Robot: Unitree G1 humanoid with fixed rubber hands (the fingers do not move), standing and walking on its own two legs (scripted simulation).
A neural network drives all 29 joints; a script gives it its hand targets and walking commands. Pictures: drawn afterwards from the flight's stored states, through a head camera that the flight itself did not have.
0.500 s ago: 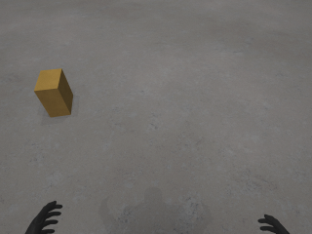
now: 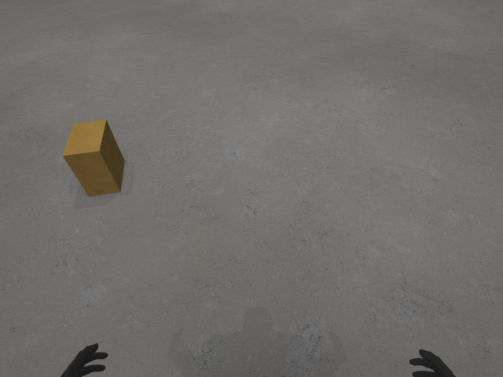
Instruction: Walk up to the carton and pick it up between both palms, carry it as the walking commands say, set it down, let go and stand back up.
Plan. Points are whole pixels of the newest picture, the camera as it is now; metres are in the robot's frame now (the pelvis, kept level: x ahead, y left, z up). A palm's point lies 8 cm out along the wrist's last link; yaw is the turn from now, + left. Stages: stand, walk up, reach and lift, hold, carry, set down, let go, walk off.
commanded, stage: stand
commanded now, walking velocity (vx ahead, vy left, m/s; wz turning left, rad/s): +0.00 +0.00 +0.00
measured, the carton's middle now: (97, 158) +1.26 +0.83 -0.61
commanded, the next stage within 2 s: walk up in 1.12 s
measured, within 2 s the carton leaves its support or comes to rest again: neither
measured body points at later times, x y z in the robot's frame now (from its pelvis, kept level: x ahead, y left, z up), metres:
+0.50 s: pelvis -0.02 -0.01 +0.02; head -0.01 -0.02 +0.47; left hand +0.11 +0.29 -0.09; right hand +0.08 -0.32 -0.11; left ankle -0.01 +0.14 -0.73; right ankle +0.00 -0.11 -0.73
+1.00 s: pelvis -0.01 +0.01 +0.02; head -0.01 +0.01 +0.47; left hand +0.10 +0.32 -0.10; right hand +0.09 -0.30 -0.10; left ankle -0.01 +0.14 -0.73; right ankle +0.00 -0.11 -0.73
